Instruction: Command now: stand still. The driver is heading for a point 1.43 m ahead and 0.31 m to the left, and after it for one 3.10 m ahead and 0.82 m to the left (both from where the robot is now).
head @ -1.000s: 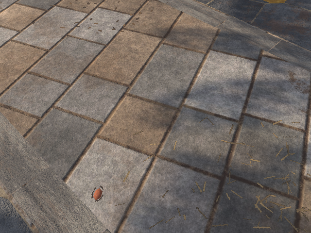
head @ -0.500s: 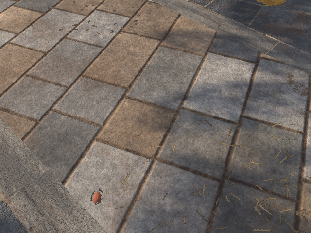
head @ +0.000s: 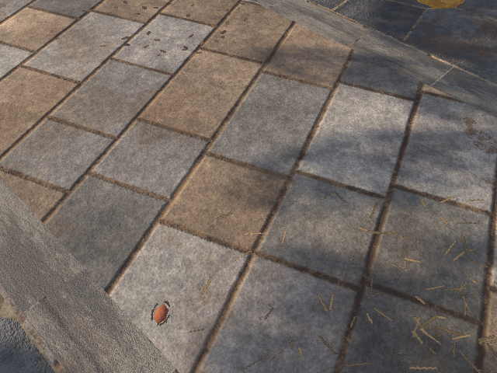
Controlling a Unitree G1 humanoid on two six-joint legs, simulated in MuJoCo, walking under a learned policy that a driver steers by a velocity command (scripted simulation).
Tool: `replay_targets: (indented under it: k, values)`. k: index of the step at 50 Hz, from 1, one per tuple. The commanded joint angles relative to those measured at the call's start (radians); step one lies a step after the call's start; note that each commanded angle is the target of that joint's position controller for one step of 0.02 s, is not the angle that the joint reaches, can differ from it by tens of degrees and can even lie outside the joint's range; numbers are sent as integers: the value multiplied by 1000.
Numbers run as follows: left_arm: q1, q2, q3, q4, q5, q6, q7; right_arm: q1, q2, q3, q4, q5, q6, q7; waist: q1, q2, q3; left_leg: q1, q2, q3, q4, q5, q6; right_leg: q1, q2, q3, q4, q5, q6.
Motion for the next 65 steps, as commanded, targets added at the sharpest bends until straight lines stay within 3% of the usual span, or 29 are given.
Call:
replay_targets:
  k: [1, 18, 43, 44, 45, 46, 47, 48, 49, 51, 53, 55, 57, 58, 59, 60, 61, 62, 64, 65]
  values:
    - [4, 100, 14, -19, 0, -7, 4, 59, -94, -14, -18, 0, -7, -2, 1, 5, -2, -100, 36, -33, -117, 91, 14, 73, -35, 26, -66, 144, -39]
    - [35, 89, 2, 32, -1, -4, 9, 109, -75, -8, -4, 2, -8, 0, 4, 8, 8, -96, 36, -37, -134, 113, 23, 70, -36, 18, -72, 149, -27]
    - [83, 77, -5, 51, -3, -4, 17, 151, -61, -8, -1, 4, -7, 3, 4, 8, 16, -85, 36, -42, -146, 149, 34, 64, -41, 11, -74, 159, -14]
    - [101, 63, -9, 60, -2, -3, 17, 168, -54, -7, 10, 3, -6, 2, 4, 16, -7, -76, 32, -42, -162, 45, 37, 74, -27, -7, -68, 78, -13]
    - [101, 60, -9, 61, -5, -3, 18, 176, -72, -14, 12, 9, -2, -1, -3, 36, 9, -82, 36, -62, -187, -127, 54, 45, 2, -40, -30, -48, -15]
    - [91, 65, -6, 53, -10, -7, 17, 177, -115, -28, 5, 17, 0, -6, -13, 83, 36, -89, 72, -126, -225, -316, 93, -19, 36, -83, 43, -191, -18]
    - [54, 70, -5, 32, -11, -18, 14, 201, -148, -38, 1, 24, -1, -9, -33, 131, 75, -78, 159, -248, -292, -474, 148, -123, 39, -105, 133, -243, -24]
    - [12, 66, -8, 4, -13, -36, 7, 205, -185, -52, -6, 28, -7, -11, -46, 173, 122, -81, 272, -389, -358, -539, 208, -202, 2, -106, 233, -218, -33]
    - [-21, 66, -8, -16, -19, -54, -1, 198, -196, -60, -14, 24, -17, -12, -51, 168, 165, -81, 344, -473, -394, -508, 251, -276, -45, -83, 316, -208, -44]
    - [-38, 76, -1, -34, -28, -83, -17, 193, -166, -59, -26, 16, -38, -6, -43, 122, 178, 29, 372, -483, -387, -347, 262, -422, -105, -46, 408, -262, -63]
    - [-43, 79, 3, -44, -36, -106, -30, 170, -157, -60, -45, 31, -43, 1, -32, 93, 141, 76, 312, -358, -361, -205, 209, -375, -117, -65, 266, -228, -71]
    - [-17, 65, 5, -34, -37, -116, -40, 155, -177, -64, -54, 37, -36, 6, -9, 107, 97, -11, 236, -228, -318, -128, 177, -165, -66, -142, 112, -141, -58]
    - [134, 73, 22, 28, -37, -110, -42, 146, -182, -63, -64, 40, -29, 10, 54, 94, 46, -165, 180, -160, -222, -89, 158, 125, 11, -206, 19, 8, -37]
    - [230, 91, 35, 53, -36, -104, -38, 123, -177, -58, -74, 38, -35, 11, 105, 78, 13, -227, 153, -129, -123, 17, 137, 249, 12, -183, -2, 2, -46]
    - [360, 163, 57, 71, -31, -105, -29, 74, -124, -41, -101, 31, -44, 18, 165, -85, -27, -340, 66, -17, 204, 76, 75, 374, -165, 74, -133, -115, -106]
    - [482, 281, 76, 75, -21, -112, -34, 88, -29, -19, -143, 27, -67, 18, 165, -331, -112, -569, -54, 24, 549, -189, 29, 517, -412, 570, -309, -250, -265]
    - [410, 208, 49, 72, -4, -129, -42, 67, -80, -31, -153, 51, -83, 19, 122, -197, -64, -656, -3, -102, 742, -209, 52, 447, -451, 678, -347, -378, -298]
    - [300, 157, 32, 33, -8, -140, -47, 33, -114, -38, -169, 66, -95, 27, 83, -124, 22, -715, 54, -120, 787, -105, 82, 373, -421, 554, -345, -372, -263]
    - [175, 116, 11, -13, -6, -140, -62, 20, -138, -52, -160, 43, -99, 28, 32, -64, 58, -661, 124, -89, 706, 70, 89, 268, -322, 308, -364, -140, -198]
    - [174, 94, 2, -15, -2, -134, -62, 20, -148, -61, -159, 35, -93, 31, 19, -71, 54, -607, 142, -73, 656, 113, 82, 235, -274, 208, -371, -28, -171]
Keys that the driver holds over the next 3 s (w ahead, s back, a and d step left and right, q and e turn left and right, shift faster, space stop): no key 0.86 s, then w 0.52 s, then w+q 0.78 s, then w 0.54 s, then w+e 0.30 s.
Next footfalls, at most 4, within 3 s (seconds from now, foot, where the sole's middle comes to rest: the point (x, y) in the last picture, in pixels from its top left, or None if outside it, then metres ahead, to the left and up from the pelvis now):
1.18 right None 0.13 -0.13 -0.77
1.68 left None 0.50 0.09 -0.77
2.16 right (269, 272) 0.81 -0.04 -0.77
2.66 left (157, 243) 0.92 0.32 -0.77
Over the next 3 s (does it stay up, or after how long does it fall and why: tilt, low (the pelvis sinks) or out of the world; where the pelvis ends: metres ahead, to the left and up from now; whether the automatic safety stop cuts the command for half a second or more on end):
stays up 0.98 0.24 0.01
